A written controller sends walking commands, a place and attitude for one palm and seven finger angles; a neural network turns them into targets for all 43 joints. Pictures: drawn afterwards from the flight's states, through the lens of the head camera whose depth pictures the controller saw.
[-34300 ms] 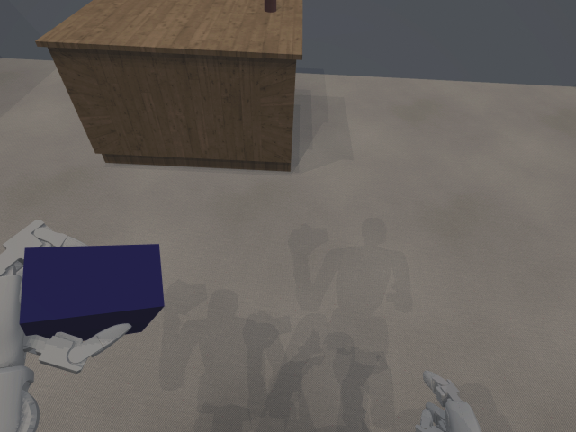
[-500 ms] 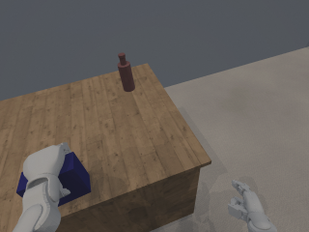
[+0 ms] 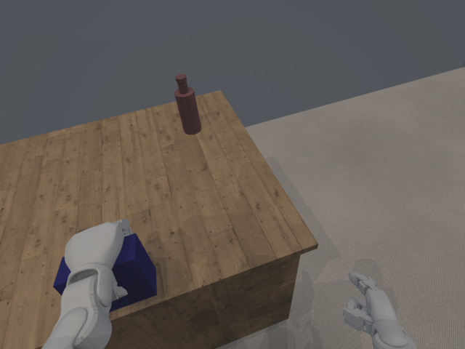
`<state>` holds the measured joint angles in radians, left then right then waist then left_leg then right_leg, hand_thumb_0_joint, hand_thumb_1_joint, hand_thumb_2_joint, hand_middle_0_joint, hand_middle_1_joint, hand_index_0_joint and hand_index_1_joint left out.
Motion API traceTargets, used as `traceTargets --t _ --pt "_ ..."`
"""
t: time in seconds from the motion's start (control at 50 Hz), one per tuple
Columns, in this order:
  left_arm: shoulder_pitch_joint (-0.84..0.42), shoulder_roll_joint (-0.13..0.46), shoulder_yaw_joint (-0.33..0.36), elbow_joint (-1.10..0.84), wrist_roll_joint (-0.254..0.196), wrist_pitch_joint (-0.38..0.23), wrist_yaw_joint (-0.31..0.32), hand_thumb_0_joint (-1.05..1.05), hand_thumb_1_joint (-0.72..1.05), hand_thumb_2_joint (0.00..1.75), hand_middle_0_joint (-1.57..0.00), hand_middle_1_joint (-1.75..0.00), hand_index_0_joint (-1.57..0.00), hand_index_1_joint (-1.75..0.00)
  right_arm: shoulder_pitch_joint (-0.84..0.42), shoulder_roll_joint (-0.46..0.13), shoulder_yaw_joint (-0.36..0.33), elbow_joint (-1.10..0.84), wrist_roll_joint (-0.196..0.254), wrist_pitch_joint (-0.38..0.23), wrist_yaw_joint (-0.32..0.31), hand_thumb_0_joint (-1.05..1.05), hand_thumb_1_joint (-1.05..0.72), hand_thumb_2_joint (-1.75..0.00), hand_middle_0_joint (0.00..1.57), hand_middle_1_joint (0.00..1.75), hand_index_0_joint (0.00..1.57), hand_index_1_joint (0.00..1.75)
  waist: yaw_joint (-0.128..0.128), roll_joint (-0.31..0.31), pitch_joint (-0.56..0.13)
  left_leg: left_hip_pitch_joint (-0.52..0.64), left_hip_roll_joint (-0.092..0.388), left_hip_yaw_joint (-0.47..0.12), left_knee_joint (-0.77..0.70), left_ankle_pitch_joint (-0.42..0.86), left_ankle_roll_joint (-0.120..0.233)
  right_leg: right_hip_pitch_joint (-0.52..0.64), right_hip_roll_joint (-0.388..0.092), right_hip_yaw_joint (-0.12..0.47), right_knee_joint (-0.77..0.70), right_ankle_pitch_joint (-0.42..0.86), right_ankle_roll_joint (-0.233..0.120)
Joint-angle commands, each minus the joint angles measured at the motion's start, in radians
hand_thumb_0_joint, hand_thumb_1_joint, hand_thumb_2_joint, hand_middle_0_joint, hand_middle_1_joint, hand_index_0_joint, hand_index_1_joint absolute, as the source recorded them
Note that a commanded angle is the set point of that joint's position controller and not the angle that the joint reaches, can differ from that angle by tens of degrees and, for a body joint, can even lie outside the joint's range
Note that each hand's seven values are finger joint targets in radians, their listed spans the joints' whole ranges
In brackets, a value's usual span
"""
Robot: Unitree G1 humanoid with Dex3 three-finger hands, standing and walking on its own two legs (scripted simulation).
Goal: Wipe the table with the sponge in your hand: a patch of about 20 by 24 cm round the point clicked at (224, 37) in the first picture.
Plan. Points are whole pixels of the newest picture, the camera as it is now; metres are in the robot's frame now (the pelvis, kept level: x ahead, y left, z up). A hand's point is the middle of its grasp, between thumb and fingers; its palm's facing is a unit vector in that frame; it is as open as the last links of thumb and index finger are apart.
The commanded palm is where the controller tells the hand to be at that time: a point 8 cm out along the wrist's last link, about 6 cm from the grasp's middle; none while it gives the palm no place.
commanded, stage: move the sponge above the wiping area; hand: left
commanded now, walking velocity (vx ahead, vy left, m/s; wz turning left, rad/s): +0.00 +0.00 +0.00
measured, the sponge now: (114, 281) +0.22 +0.27 -0.02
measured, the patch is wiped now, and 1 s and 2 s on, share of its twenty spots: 0.00 0.00 0.00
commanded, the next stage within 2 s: none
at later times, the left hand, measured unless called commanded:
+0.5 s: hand (117, 261) +0.24 +0.26 +0.03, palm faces -0.04 -0.12 -0.99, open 10.1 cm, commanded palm +0.21 +0.26 +0.09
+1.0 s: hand (114, 260) +0.23 +0.26 +0.03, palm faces -0.01 -0.12 -0.99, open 10.1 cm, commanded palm +0.21 +0.26 +0.09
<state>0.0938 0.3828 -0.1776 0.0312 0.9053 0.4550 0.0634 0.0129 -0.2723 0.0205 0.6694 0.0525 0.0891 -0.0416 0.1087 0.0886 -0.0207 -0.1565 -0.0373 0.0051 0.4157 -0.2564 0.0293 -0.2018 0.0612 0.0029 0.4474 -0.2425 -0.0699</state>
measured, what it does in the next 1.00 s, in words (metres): stands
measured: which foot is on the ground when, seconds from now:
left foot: down 0.00-1.00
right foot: down 0.00-1.00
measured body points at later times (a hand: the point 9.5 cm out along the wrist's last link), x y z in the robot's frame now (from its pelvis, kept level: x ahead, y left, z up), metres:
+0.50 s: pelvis -0.01 +0.00 +0.00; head -0.01 -0.03 +0.45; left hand +0.23 +0.26 +0.08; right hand +0.24 -0.20 -0.08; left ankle -0.02 +0.11 -0.74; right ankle +0.00 -0.08 -0.74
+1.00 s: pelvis -0.01 +0.00 +0.00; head -0.03 -0.04 +0.45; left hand +0.23 +0.26 +0.09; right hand +0.23 -0.21 -0.09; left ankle -0.02 +0.11 -0.74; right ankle +0.00 -0.08 -0.74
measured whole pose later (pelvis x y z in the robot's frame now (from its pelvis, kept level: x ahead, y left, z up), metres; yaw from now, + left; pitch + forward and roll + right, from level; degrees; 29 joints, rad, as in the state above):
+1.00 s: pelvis -0.01 +0.00 +0.00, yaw +0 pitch -1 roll +1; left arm 0.05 0.35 -0.21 0.11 0.94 0.43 0.18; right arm 0.01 -0.27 0.00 0.70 0.06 0.10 -0.03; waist 0.11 0.08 -0.05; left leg -0.16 -0.04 0.01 0.43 -0.25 0.03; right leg -0.20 0.06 0.01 0.45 -0.24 -0.07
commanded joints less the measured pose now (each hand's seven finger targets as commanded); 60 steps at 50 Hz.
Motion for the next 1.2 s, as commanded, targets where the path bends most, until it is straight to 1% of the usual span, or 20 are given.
traceTargets --t 0.0,0.08,0.1,0.18,0.2,0.24,0.28,0.34,0.38,0.44,0.58,0.62,0.68,0.7,0.78,0.84,0.98,1.0,1.06,1.18 --pt "-0.260 0.241 0.173 -0.333 0.096 -0.122 0.109 0.00 0.10 1.30 -1.20 -1.60 -1.20 -1.60 -0.171 -0.073 -0.048 -0.173 -0.025 -0.076 -0.012 0.00 -0.90 -0.90 0.20 0.30 0.20 0.30 0.016 -0.025 -0.313 0.059 -0.010 -0.073 0.012 0.357 0.029 0.157 -0.037 0.153 -0.023 0.370 -0.020" --pt "-0.170 0.235 0.204 -0.263 0.104 -0.091 0.168 0.00 0.10 1.30 -1.20 -1.60 -1.20 -1.60 -0.184 -0.084 -0.052 -0.151 -0.016 -0.075 0.008 0.00 -0.90 -0.90 0.20 0.30 0.20 0.30 0.029 0.001 -0.230 0.036 -0.002 -0.087 0.004 0.375 0.002 0.110 -0.024 0.171 -0.029 0.366 -0.041" --pt "-0.153 0.148 0.132 -0.252 0.087 -0.068 0.167 0.00 0.10 1.30 -1.20 -1.60 -1.20 -1.60 -0.188 -0.076 -0.051 -0.159 -0.007 -0.072 0.013 0.00 -0.90 -0.90 0.20 0.30 0.20 0.30 0.015 -0.014 -0.223 0.023 0.001 -0.075 0.000 0.376 0.004 0.120 -0.034 0.135 -0.025 0.383 -0.029" --pt "-0.086 0.146 0.131 -0.190 0.041 0.025 0.148 0.00 0.10 1.30 -1.20 -1.60 -1.20 -1.60 -0.248 -0.091 -0.046 -0.155 0.010 -0.054 0.020 0.00 -0.90 -0.90 0.20 0.30 0.20 0.30 0.019 -0.085 -0.171 -0.007 -0.007 -0.079 -0.014 0.326 0.005 0.125 -0.038 0.152 -0.039 0.370 -0.022" --pt "-0.082 0.092 0.077 -0.194 0.026 0.041 0.133 0.00 0.10 1.30 -1.20 -1.60 -1.20 -1.60 -0.235 -0.086 -0.045 -0.167 0.012 -0.049 0.018 0.00 -0.90 -0.90 0.20 0.30 0.20 0.30 0.003 -0.107 -0.175 -0.016 -0.004 -0.069 -0.017 0.313 0.012 0.139 -0.043 0.128 -0.039 0.365 -0.012" --pt "-0.138 0.134 0.081 -0.187 0.036 0.052 0.111 0.00 0.10 1.30 -1.20 -1.60 -1.20 -1.60 -0.242 -0.092 -0.037 -0.168 0.012 -0.043 0.012 0.00 -0.90 -0.90 0.20 0.30 0.20 0.30 -0.002 -0.118 -0.176 -0.022 -0.013 -0.075 -0.021 0.287 0.017 0.136 -0.045 0.136 -0.046 0.337 -0.009" --pt "-0.216 0.186 0.112 -0.201 0.053 0.040 0.100 0.00 0.10 1.30 -1.20 -1.60 -1.20 -1.60 -0.242 -0.097 -0.037 -0.163 0.005 -0.037 0.003 0.00 -0.90 -0.90 0.20 0.30 0.20 0.30 -0.010 -0.115 -0.167 -0.014 -0.015 -0.078 -0.019 0.253 0.024 0.111 -0.038 0.159 -0.058 0.282 -0.012" --pt "-0.321 0.161 0.073 -0.208 0.081 -0.020 0.100 0.00 0.10 1.30 -1.20 -1.60 -1.20 -1.60 -0.217 -0.084 -0.038 -0.164 -0.005 -0.048 -0.008 0.00 -0.90 -0.90 0.20 0.30 0.20 0.30 -0.014 -0.078 -0.196 0.007 -0.016 -0.078 -0.014 0.236 0.030 0.089 -0.037 0.133 -0.057 0.231 -0.012" --pt "-0.349 0.218 0.129 -0.233 0.096 -0.068 0.121 0.00 0.10 1.30 -1.20 -1.60 -1.20 -1.60 -0.204 -0.084 -0.044 -0.152 -0.012 -0.056 -0.013 0.00 -0.90 -0.90 0.20 0.30 0.20 0.30 -0.003 -0.018 -0.232 0.030 -0.015 -0.084 -0.009 0.239 0.027 0.091 -0.026 0.155 -0.053 0.222 -0.023" --pt "-0.329 0.134 0.068 -0.197 0.114 -0.101 0.148 0.00 0.10 1.30 -1.20 -1.60 -1.20 -1.60 -0.187 -0.071 -0.048 -0.146 -0.014 -0.069 -0.005 0.00 -0.90 -0.90 0.20 0.30 0.20 0.30 -0.002 0.014 -0.244 0.033 -0.007 -0.086 -0.006 0.273 0.010 0.071 -0.026 0.122 -0.037 0.228 -0.028" --pt "-0.241 0.136 0.114 -0.026 0.075 0.002 0.177 0.00 0.10 1.30 -1.20 -1.60 -1.20 -1.60 -0.232 -0.090 -0.044 -0.134 0.010 -0.041 0.006 0.00 -0.90 -0.90 0.20 0.30 0.20 0.30 0.016 -0.106 -0.175 -0.043 -0.008 -0.085 -0.038 0.210 0.000 0.082 -0.028 0.138 -0.057 0.190 -0.024" --pt "-0.280 0.085 0.052 -0.054 0.070 0.021 0.166 0.00 0.10 1.30 -1.20 -1.60 -1.20 -1.60 -0.237 -0.084 -0.042 -0.152 0.016 -0.038 0.009 0.00 -0.90 -0.90 0.20 0.30 0.20 0.30 0.004 -0.122 -0.200 -0.035 -0.006 -0.076 -0.034 0.214 0.007 0.095 -0.036 0.114 -0.051 0.204 -0.016" --pt "-0.297 0.154 0.099 -0.093 0.079 0.020 0.158 0.00 0.10 1.30 -1.20 -1.60 -1.20 -1.60 -0.242 -0.094 -0.044 -0.153 0.008 -0.033 0.007 0.00 -0.90 -0.90 0.20 0.30 0.20 0.30 0.010 -0.094 -0.223 -0.019 -0.012 -0.087 -0.030 0.216 0.015 0.107 -0.031 0.144 -0.051 0.203 -0.021" --pt "-0.297 0.098 0.049 -0.135 0.074 0.008 0.153 0.00 0.10 1.30 -1.20 -1.60 -1.20 -1.60 -0.233 -0.082 -0.046 -0.171 0.009 -0.037 0.007 0.00 -0.90 -0.90 0.20 0.30 0.20 0.30 0.000 -0.069 -0.240 -0.008 -0.011 -0.077 -0.023 0.232 0.022 0.120 -0.037 0.125 -0.042 0.228 -0.017" --pt "-0.304 0.188 0.120 -0.163 0.094 -0.035 0.162 0.00 0.10 1.30 -1.20 -1.60 -1.20 -1.60 -0.221 -0.086 -0.048 -0.155 -0.002 -0.043 0.002 0.00 -0.90 -0.90 0.20 0.30 0.20 0.30 0.012 -0.041 -0.234 0.001 -0.015 -0.091 -0.020 0.237 0.022 0.115 -0.028 0.151 -0.047 0.232 -0.025" --pt "-0.315 0.121 0.062 -0.156 0.096 -0.046 0.167 0.00 0.10 1.30 -1.20 -1.60 -1.20 -1.60 -0.216 -0.075 -0.049 -0.151 0.004 -0.051 0.006 0.00 -0.90 -0.90 0.20 0.30 0.20 0.30 -0.001 -0.019 -0.205 0.009 -0.007 -0.084 -0.022 0.235 0.017 0.084 -0.030 0.127 -0.051 0.212 -0.025" --pt "-0.295 0.152 0.098 -0.083 0.061 -0.005 0.147 0.00 0.10 1.30 -1.20 -1.60 -1.20 -1.60 -0.239 -0.089 -0.043 -0.142 0.013 -0.041 -0.001 0.00 -0.90 -0.90 0.20 0.30 0.20 0.30 0.000 -0.090 -0.147 -0.011 -0.014 -0.082 -0.041 0.177 0.020 0.079 -0.031 0.151 -0.088 0.152 -0.019" --pt "-0.299 0.109 0.060 -0.077 0.053 -0.002 0.140 0.00 0.10 1.30 -1.20 -1.60 -1.20 -1.60 -0.232 -0.083 -0.042 -0.152 0.015 -0.040 -0.003 0.00 -0.90 -0.90 0.20 0.30 0.20 0.30 -0.010 -0.099 -0.153 -0.020 -0.013 -0.074 -0.043 0.167 0.023 0.089 -0.036 0.129 -0.084 0.146 -0.012" --pt "-0.372 0.126 0.054 -0.077 0.072 -0.017 0.128 0.00 0.10 1.30 -1.20 -1.60 -1.20 -1.60 -0.227 -0.085 -0.041 -0.144 0.010 -0.040 -0.007 0.00 -0.90 -0.90 0.20 0.30 0.20 0.30 -0.016 -0.088 -0.174 -0.005 -0.015 -0.072 -0.037 0.179 0.024 0.081 -0.037 0.132 -0.084 0.161 -0.013" --pt "-0.308 0.166 0.107 -0.144 0.091 -0.063 0.146 0.00 0.10 1.30 -1.20 -1.60 -1.20 -1.60 -0.213 -0.083 -0.049 -0.148 -0.003 -0.048 0.003 0.00 -0.90 -0.90 0.20 0.30 0.20 0.30 0.013 -0.023 -0.248 0.025 -0.015 -0.084 -0.025 0.261 0.017 0.123 -0.027 0.152 -0.059 0.256 -0.028"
